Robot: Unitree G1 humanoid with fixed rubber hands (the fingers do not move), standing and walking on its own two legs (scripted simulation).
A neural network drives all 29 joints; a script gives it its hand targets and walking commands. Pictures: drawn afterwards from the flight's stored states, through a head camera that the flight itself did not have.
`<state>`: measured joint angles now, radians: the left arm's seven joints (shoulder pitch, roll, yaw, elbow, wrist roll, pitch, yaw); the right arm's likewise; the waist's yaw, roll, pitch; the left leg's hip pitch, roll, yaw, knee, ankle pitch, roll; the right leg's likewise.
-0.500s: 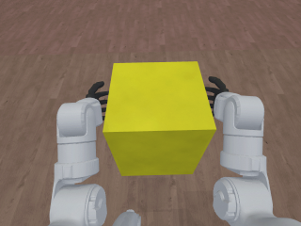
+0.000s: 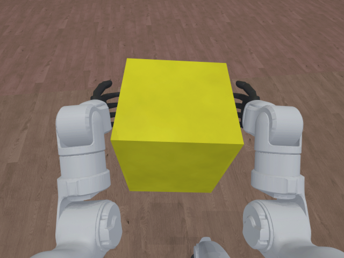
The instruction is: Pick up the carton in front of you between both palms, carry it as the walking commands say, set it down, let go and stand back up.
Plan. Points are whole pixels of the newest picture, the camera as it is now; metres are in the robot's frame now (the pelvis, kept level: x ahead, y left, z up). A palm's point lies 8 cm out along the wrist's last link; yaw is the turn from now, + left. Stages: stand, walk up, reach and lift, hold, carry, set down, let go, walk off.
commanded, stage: carry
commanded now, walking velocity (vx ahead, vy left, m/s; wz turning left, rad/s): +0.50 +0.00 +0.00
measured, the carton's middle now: (173, 132) +0.39 -0.01 +0.09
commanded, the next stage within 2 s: none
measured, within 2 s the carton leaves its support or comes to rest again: neither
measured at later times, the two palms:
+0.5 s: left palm (108, 34) +0.68 +0.15 +0.19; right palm (212, 30) +0.69 -0.15 +0.19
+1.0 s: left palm out of the picture +0.99 +0.13 +0.21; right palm out of the picture +0.99 -0.17 +0.21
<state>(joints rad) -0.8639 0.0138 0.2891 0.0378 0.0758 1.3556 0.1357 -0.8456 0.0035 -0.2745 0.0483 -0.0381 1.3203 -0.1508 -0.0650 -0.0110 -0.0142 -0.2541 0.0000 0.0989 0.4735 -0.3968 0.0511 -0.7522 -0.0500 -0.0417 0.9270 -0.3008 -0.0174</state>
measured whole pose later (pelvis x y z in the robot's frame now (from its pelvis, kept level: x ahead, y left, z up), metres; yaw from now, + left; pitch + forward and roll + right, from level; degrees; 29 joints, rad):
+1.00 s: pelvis +0.61 -0.03 +0.03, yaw +1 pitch +4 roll -1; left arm -0.88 0.02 0.26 0.16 0.07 1.33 0.14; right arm -0.86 -0.03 -0.27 0.14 -0.05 1.32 -0.14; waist 0.01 0.03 -0.07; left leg -0.20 0.05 0.06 0.76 -0.54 0.01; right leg -0.59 0.01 -0.15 0.65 -0.21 -0.07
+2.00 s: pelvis +1.19 -0.04 +0.08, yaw +1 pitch +4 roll +0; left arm -0.81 0.01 0.24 0.19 0.06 1.32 0.14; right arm -0.83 -0.03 -0.27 0.18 -0.06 1.34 -0.12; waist 0.06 0.02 -0.04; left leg -0.54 0.01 0.01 1.29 -0.43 0.04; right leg -0.46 0.00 -0.13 0.61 -0.30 -0.07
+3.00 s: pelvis +1.79 -0.04 +0.13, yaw +2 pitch +5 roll +2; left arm -0.34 -0.14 0.22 -0.15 0.11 1.19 0.12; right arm -0.38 0.12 -0.19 -0.12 -0.10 1.20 -0.11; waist 0.02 0.00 -0.05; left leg -0.59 0.07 0.07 0.87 -0.29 -0.03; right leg -0.22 -0.02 -0.16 0.32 -0.19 -0.07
